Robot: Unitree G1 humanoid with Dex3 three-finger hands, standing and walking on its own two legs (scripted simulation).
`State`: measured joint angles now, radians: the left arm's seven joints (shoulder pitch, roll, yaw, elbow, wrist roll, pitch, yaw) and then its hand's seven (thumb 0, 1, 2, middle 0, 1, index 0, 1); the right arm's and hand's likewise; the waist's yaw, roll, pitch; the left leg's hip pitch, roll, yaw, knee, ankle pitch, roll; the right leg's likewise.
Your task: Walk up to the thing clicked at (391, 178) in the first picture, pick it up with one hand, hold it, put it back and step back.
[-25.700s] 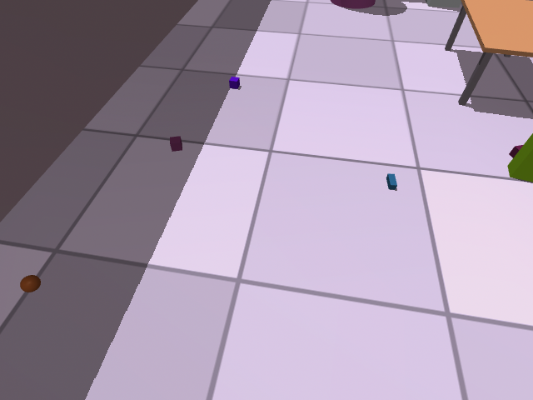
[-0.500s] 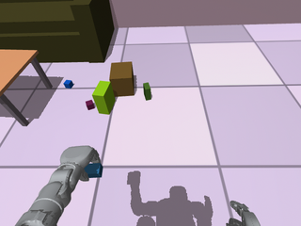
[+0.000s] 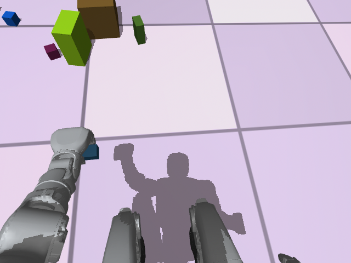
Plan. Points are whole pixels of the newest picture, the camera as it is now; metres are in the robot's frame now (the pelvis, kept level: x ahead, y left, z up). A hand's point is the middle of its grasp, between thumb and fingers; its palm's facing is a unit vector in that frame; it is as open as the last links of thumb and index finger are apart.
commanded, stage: crouch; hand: left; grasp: from above
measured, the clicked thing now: (82, 153) +0.42 +0.22 -0.15
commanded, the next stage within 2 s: lower in 1.26 s
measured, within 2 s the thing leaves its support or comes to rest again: neither
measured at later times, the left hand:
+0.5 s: hand (94, 164) +0.44 +0.23 -0.32, palm faces -0.45 -0.01 -0.89, open 6.4 cm
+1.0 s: hand (100, 164) +0.46 +0.23 -0.39, palm faces -0.46 -0.01 -0.89, open 6.4 cm
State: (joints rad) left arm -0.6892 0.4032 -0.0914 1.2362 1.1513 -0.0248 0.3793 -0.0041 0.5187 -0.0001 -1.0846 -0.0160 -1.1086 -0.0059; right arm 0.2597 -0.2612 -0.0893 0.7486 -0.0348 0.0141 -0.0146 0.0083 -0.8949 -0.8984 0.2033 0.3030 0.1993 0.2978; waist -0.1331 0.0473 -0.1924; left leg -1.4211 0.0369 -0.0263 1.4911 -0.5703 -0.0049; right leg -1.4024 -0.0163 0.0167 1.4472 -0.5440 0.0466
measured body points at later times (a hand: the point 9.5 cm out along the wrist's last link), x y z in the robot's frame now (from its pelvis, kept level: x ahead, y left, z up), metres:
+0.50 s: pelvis -0.02 +0.00 -0.16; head +0.20 +0.03 +0.22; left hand +0.46 +0.23 -0.27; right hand +0.04 -0.28 -0.29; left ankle +0.05 +0.12 -0.57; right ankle +0.06 -0.15 -0.57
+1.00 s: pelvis -0.03 -0.01 -0.24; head +0.21 +0.03 +0.14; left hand +0.48 +0.23 -0.34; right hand -0.02 -0.28 -0.35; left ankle +0.05 +0.12 -0.57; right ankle +0.06 -0.15 -0.57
